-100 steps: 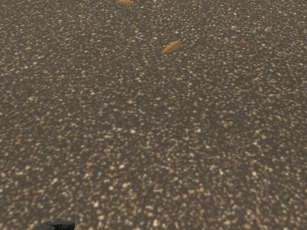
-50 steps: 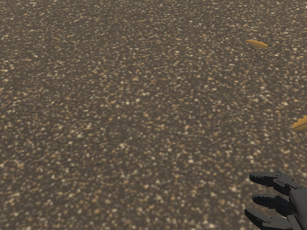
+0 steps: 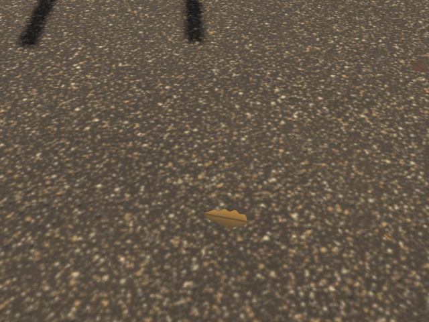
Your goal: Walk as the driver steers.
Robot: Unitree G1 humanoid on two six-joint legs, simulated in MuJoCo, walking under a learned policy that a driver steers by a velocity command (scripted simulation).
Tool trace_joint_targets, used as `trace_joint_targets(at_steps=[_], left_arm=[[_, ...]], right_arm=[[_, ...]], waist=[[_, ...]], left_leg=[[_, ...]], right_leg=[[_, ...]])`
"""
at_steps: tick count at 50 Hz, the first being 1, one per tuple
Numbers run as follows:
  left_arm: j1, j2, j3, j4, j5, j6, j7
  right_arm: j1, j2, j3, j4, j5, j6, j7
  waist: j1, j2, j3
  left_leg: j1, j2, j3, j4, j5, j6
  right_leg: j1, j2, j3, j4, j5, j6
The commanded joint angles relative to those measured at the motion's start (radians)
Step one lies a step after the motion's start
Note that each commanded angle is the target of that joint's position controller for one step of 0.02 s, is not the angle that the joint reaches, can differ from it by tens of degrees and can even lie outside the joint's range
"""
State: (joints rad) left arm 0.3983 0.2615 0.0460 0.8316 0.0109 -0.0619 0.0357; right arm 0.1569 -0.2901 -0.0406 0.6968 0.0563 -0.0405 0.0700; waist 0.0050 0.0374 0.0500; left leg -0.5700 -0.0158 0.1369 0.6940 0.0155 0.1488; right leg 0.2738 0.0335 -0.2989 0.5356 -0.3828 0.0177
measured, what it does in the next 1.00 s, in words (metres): walks ahead, turning left: right foot, then left foot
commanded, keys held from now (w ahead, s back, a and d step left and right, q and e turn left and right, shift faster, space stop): w+q+shift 0.44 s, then w+e+shift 0.56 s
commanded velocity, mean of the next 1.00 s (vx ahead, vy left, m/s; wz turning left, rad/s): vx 1.00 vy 0.00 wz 0.27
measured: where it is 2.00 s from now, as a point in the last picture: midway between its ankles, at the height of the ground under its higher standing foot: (188, 77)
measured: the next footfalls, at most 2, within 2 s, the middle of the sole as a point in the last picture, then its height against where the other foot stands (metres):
right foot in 0.42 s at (248, 283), level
left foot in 0.82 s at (127, 247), level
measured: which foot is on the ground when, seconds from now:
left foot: down 0.00-0.42, up 0.44-0.80, down 0.82-1.00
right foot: down 0.00-0.00, up 0.02-0.40, down 0.42-0.82, up 0.84-1.00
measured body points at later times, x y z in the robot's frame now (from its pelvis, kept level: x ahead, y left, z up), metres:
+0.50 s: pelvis +0.45 -0.01 +0.02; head +0.46 +0.02 +0.47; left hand +0.52 +0.32 -0.04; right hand +0.65 -0.23 -0.09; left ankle +0.24 +0.01 -0.60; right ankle +0.59 -0.10 -0.70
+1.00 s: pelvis +0.79 +0.19 +0.04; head +0.79 +0.19 +0.49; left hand +0.84 +0.49 -0.06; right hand +0.95 -0.06 -0.07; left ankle +0.71 +0.31 -0.70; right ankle +0.82 +0.07 -0.59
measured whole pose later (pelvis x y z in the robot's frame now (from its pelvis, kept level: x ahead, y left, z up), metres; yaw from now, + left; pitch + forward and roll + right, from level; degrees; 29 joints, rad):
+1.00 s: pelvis +0.79 +0.19 +0.04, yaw +15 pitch +0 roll +3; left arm 0.29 0.32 0.06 0.70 -0.05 -0.03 0.00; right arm 0.31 -0.28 -0.07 0.75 -0.01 -0.09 0.00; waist -0.03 -0.05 -0.02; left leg -0.14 0.01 0.09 0.45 -0.31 -0.03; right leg -0.63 -0.09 0.01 1.31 -0.31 -0.03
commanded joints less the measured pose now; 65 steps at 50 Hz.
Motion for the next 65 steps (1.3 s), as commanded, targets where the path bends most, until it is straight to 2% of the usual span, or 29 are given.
trace_joint_targets(at_steps=[1, 2, 3, 5, 11, 13, 17, 19, 21, 22, 23, 24, 26, 30, 33, 38, 40, 41, 42, 44, 46, 49, 56, 58, 61, 62, 63, 64, 65], left_arm=[[-0.315, 0.01, -0.003, -0.19, -0.007, -0.064, -0.043], [-0.117, -0.042, -0.034, -0.26, -0.044, -0.105, -0.058], [-0.203, 0.077, -0.026, -0.276, -0.048, -0.13, -0.067], [-0.251, 0.095, -0.013, -0.282, -0.036, -0.123, -0.055], [-0.418, 0.077, -0.015, -0.332, 0.02, -0.069, -0.015], [-0.508, 0.022, -0.025, -0.37, 0.012, -0.069, -0.022], [-0.52, 0.092, 0.017, -0.384, -0.046, -0.082, -0.03], [-0.442, 0.147, 0.048, -0.368, -0.058, -0.096, -0.03], [-0.012, 0.209, 0.083, -0.295, -0.06, -0.091, -0.018], [0.07, 0.296, 0.087, -0.273, -0.002, -0.088, -0.028], [0.036, 0.251, 0.083, -0.26, -0.005, -0.086, -0.048], [-0.001, 0.145, 0.065, -0.259, -0.014, -0.073, -0.043], [-0.003, 0.134, 0.055, -0.201, 0.003, -0.052, -0.046], [-0.024, 0.056, 0.018, -0.15, -0.032, -0.054, -0.064], [-0.061, 0.158, 0.048, -0.159, -0.049, -0.053, -0.045], [0.03, 0.177, 0.047, -0.125, -0.061, -0.04, -0.041], [0.048, 0.169, 0.037, -0.114, -0.047, -0.033, -0.045], [0.02, 0.128, 0.019, -0.143, -0.024, -0.036, -0.046], [0.137, 0.0, -0.019, -0.178, -0.067, -0.048, -0.039], [0.011, 0.09, -0.002, -0.183, -0.093, -0.035, -0.02], [-0.078, 0.083, 0.003, -0.191, -0.054, -0.017, -0.026], [-0.111, 0.019, -0.005, -0.221, -0.066, 0.034, -0.048], [-0.295, 0.059, -0.009, -0.277, -0.035, 0.031, -0.099], [-0.302, 0.102, 0.01, -0.286, -0.043, 0.027, -0.108], [0.028, 0.246, 0.08, -0.221, -0.062, 0.05, -0.099], [0.226, 0.307, 0.114, -0.154, -0.064, 0.066, -0.082], [0.169, 0.371, 0.116, -0.149, -0.065, 0.077, -0.071], [0.07, 0.352, 0.085, -0.235, -0.029, 0.038, -0.08], [0.081, 0.263, 0.078, -0.254, -0.031, 0.019, -0.082]], right_arm=[[0.568, -0.219, -0.092, 0.127, -0.031, 0.045, -0.032], [0.388, -0.176, -0.056, 0.044, -0.075, 0.0, -0.027], [0.358, -0.114, -0.055, -0.006, -0.065, -0.017, -0.023], [0.232, -0.115, -0.054, -0.03, -0.055, -0.058, -0.013], [0.177, -0.093, -0.045, -0.041, -0.021, -0.058, -0.075], [0.192, -0.108, -0.053, -0.024, -0.015, -0.041, -0.087], [0.241, -0.101, -0.061, 0.008, -0.002, -0.027, -0.091], [0.223, -0.098, -0.067, 0.006, -0.008, -0.02, -0.093], [0.14, -0.048, -0.043, -0.047, -0.058, -0.015, -0.074], [0.318, 0.089, -0.003, -0.093, -0.022, -0.023, -0.067], [0.337, 0.01, 0.007, -0.08, 0.03, -0.025, -0.077], [0.228, -0.057, -0.002, -0.063, 0.008, -0.02, -0.08], [0.026, -0.059, -0.002, -0.11, -0.052, -0.041, -0.069], [-0.022, -0.003, 0.018, -0.151, -0.053, -0.058, -0.053], [-0.108, -0.008, 0.036, -0.181, -0.07, -0.085, -0.034], [-0.145, -0.088, 0.0, -0.179, -0.039, -0.095, -0.04], [0.014, -0.145, -0.04, -0.15, -0.04, -0.096, -0.058], [0.234, -0.198, -0.062, -0.121, -0.05, -0.09, -0.074], [0.34, -0.275, -0.076, -0.089, -0.071, -0.074, -0.067], [0.272, -0.153, -0.052, -0.068, -0.046, -0.068, -0.068], [0.197, -0.074, -0.033, -0.038, -0.073, -0.061, -0.067], [0.081, -0.018, -0.028, -0.011, -0.068, -0.069, -0.064], [0.057, -0.161, -0.065, 0.025, -0.056, -0.086, -0.083], [0.09, -0.226, -0.078, 0.033, -0.057, -0.075, -0.078], [0.073, -0.298, -0.095, 0.01, -0.042, -0.036, -0.076], [0.059, -0.249, -0.078, 0.006, -0.045, -0.045, -0.078], [0.098, -0.051, -0.022, -0.025, -0.075, -0.08, -0.067], [0.219, -0.051, 0.006, -0.105, -0.042, -0.129, -0.055], [0.044, -0.174, -0.014, -0.117, -0.019, -0.149, -0.056]], waist=[[-0.261, 0.344, -0.048], [-0.053, 0.384, -0.231], [-0.108, 0.135, -0.232], [0.019, -0.173, -0.043], [-0.016, -0.092, 0.074], [-0.071, -0.025, 0.056], [-0.102, 0.06, -0.016], [-0.04, 0.086, -0.065], [0.186, 0.065, -0.354], [0.067, -0.395, -0.505], [0.07, -0.512, -0.442], [0.116, -0.332, -0.264], [0.109, -0.067, -0.083], [0.0, -0.12, -0.001], [-0.006, -0.097, 0.034], [-0.015, -0.104, 0.021], [-0.118, -0.093, -0.099], [-0.225, -0.033, -0.253], [-0.163, 0.282, -0.443], [-0.164, 0.184, -0.191], [-0.102, 0.05, -0.051], [-0.002, 0.078, 0.048], [-0.001, -0.074, 0.097], [0.017, -0.024, 0.054], [0.219, 0.088, -0.148], [0.303, 0.001, -0.207], [0.166, -0.414, -0.141], [0.051, -0.418, -0.423], [0.136, -0.185, -0.333]], left_leg=[[0.817, -0.006, -0.248, -0.018, 0.101, 0.137], [0.92, 0.185, -0.85, -0.206, -0.397, 0.34], [0.858, 0.229, -1.001, -0.416, -0.666, 0.301], [0.529, 0.211, -0.969, -0.497, -0.697, 0.23], [0.143, -0.005, -0.574, -0.495, -0.235, 0.175], [0.084, -0.059, -0.508, -0.46, -0.23, 0.112], [0.25, -0.025, -0.602, -0.346, -0.3, 0.06], [0.366, 0.0, -0.625, -0.207, -0.114, 0.027], [0.215, -0.034, -0.516, 0.293, -0.013, -0.04], [-0.124, -0.153, -0.414, 0.645, -0.638, -0.083], [-0.298, -0.034, -0.347, 0.786, -0.525, -0.086], [-0.331, 0.004, -0.302, 0.803, -0.418, -0.088], [-0.258, 0.03, -0.263, 0.706, -0.372, -0.081], [-0.166, 0.095, -0.25, 0.411, -0.4, -0.086], [-0.006, 0.092, -0.231, 0.104, -0.212, -0.126], [0.368, 0.024, -0.195, -0.115, -0.072, -0.145], [0.615, 0.02, -0.178, -0.139, -0.134, -0.113], [0.893, 0.176, -0.332, -0.128, -0.293, -0.06], [1.108, 0.438, -0.868, -0.299, -0.725, 0.078], [0.917, 0.423, -0.872, -0.414, -0.76, 0.062], [0.686, 0.352, -0.603, -0.429, -0.453, 0.042], [0.48, 0.329, -0.359, -0.506, -0.244, 0.014], [0.426, 0.226, 0.062, -0.614, 0.004, -0.064], [0.537, 0.236, 0.093, -0.524, 0.463, -0.077], [0.55, 0.265, 0.088, 0.014, 1.038, -0.083], [0.306, 0.201, 0.074, 0.379, 0.688, -0.125], [-0.049, -0.045, 0.03, 0.903, -0.551, -0.176], [-0.269, -0.066, -0.262, 1.01, -0.593, -0.143], [-0.26, -0.003, -0.305, 0.894, -0.461, -0.103]], right_leg=[[-0.842, 0.098, 0.148, 1.144, -0.145, -0.005], [-1.131, 0.107, 0.418, 1.292, -0.239, -0.021], [-1.118, 0.057, 0.476, 1.172, -0.127, -0.09], [-1.031, -0.028, 0.477, 0.895, 0.023, -0.104], [-0.817, -0.078, 0.405, 0.349, 0.241, 0.045], [-0.69, -0.029, 0.358, 0.128, 0.412, 0.063], [-0.586, 0.003, 0.415, -0.05, 0.466, 0.079], [-0.519, -0.001, 0.414, -0.083, 0.39, 0.045], [-0.011, -0.154, 0.5, 0.066, 0.186, -0.031], [0.301, -0.417, 1.094, -0.138, -0.21, -0.193], [0.251, -0.469, 1.361, -0.245, -0.565, -0.249], [0.104, -0.393, 1.197, -0.268, -0.518, -0.223], [-0.165, -0.274, 0.908, -0.27, -0.137, -0.201], [-0.373, -0.204, 0.787, -0.326, 0.078, -0.252], [-0.54, -0.198, 0.706, -0.365, 0.141, -0.252], [-0.63, -0.195, 0.654, -0.338, 0.209, -0.194], [-0.643, -0.12, 0.577, -0.03, 0.464, -0.135], [-0.81, -0.074, 0.521, 0.303, 0.373, -0.093], [-1.053, 0.002, 0.448, 0.674, -0.106, -0.057], [-1.258, -0.091, 0.414, 0.903, -0.001, -0.054], [-1.197, -0.158, 0.398, 0.854, 0.075, -0.055], [-1.138, -0.226, 0.419, 0.786, 0.064, -0.051], [-0.924, -0.168, 0.256, 0.33, 0.493, -0.081], [-0.811, -0.082, 0.168, 0.264, 0.463, -0.118], [-0.388, 0.04, 0.118, 0.268, 0.252, -0.197], [-0.046, 0.023, 0.223, 0.208, 0.289, -0.239], [0.084, -0.088, 0.52, 0.15, 0.376, -0.337], [0.22, -0.294, 1.159, -0.151, -0.228, -0.516], [0.104, -0.288, 1.204, -0.291, -0.383, -0.426]])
